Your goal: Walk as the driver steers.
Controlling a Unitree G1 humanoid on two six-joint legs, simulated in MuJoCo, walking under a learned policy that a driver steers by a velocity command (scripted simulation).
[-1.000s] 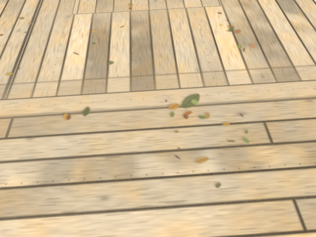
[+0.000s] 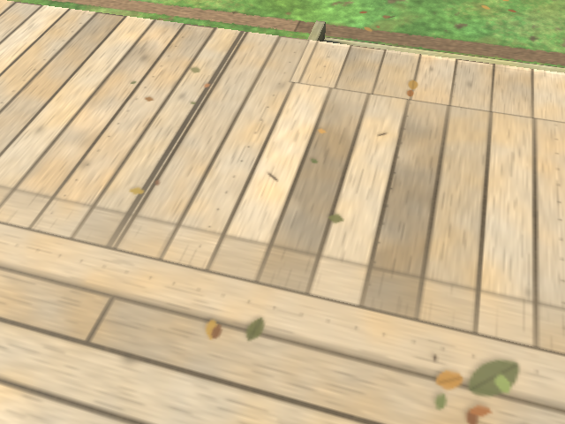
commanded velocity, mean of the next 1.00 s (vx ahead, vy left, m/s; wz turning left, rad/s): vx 0.14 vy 0.00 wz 0.01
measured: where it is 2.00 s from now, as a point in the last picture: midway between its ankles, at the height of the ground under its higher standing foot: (320, 344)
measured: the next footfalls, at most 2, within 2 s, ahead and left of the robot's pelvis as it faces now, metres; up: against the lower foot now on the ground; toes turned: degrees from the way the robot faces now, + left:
left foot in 0.22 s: +0.24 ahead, +0.11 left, +0.00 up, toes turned +1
right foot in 0.56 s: +0.16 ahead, -0.10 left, +0.00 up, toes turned -1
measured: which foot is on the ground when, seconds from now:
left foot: up 0.00-0.20, down 0.22-1.00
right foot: down 0.00-0.24, up 0.26-0.54, down 0.56-1.00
